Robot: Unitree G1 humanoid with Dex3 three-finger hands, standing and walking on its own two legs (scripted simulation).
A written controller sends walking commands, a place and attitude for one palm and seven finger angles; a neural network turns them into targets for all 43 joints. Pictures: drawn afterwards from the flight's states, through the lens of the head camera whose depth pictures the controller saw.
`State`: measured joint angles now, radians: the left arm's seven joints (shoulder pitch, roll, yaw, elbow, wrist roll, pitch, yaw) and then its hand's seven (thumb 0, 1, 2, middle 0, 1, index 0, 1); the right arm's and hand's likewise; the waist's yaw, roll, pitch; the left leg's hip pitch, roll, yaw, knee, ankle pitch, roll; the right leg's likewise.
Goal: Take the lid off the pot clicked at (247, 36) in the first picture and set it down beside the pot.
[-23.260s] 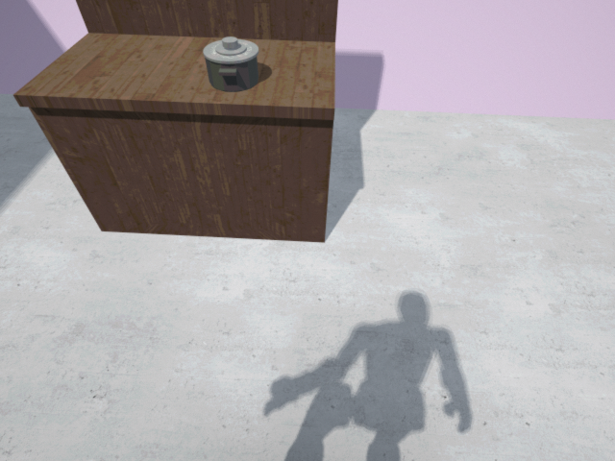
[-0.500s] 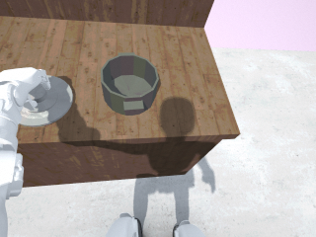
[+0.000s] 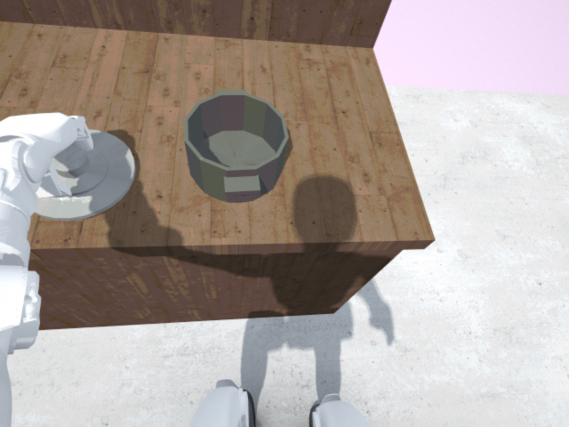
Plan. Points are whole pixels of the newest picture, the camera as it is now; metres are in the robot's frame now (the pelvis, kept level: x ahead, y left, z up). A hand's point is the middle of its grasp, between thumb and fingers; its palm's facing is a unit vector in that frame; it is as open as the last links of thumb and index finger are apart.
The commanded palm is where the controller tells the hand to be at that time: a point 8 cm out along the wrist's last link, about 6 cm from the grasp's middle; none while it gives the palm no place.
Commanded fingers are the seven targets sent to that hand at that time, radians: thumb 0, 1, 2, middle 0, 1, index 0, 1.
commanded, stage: open the fingers wide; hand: left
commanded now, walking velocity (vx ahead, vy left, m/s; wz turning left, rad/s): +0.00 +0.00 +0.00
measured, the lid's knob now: (70, 162) +0.50 +0.32 -0.02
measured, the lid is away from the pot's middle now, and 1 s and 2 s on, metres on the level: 0.26 0.26 0.26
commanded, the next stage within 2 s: raise the empty hand in 0.32 s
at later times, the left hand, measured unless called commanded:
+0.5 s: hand (57, 163) +0.47 +0.31 +0.03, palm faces -0.44 -0.11 -0.89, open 11.0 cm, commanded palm +0.51 +0.29 +0.09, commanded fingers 0.00 -0.01 0.64 -0.34 -0.87 -0.34 -0.87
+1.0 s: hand (41, 139) +0.47 +0.31 +0.08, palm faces -0.41 -0.10 -0.90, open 11.0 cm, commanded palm +0.51 +0.29 +0.14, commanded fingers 0.00 -0.01 0.64 -0.34 -0.87 -0.34 -0.87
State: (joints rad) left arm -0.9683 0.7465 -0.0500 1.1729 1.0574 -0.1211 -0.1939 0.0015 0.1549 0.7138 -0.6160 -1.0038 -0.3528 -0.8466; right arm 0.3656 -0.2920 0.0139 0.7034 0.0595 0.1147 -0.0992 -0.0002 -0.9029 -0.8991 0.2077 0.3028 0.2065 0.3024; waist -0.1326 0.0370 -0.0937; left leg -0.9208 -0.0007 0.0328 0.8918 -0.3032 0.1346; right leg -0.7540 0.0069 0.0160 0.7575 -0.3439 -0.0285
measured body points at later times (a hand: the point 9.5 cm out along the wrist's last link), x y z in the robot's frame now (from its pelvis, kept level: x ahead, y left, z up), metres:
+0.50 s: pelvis +0.01 +0.00 +0.00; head +0.12 +0.04 +0.44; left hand +0.49 +0.31 +0.08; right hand +0.00 -0.29 -0.10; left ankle +0.07 +0.03 -0.69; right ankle +0.02 -0.20 -0.69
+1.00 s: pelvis +0.01 +0.00 +0.02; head +0.10 +0.03 +0.46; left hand +0.49 +0.31 +0.13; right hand +0.03 -0.29 -0.09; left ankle +0.07 +0.03 -0.69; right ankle +0.02 -0.20 -0.69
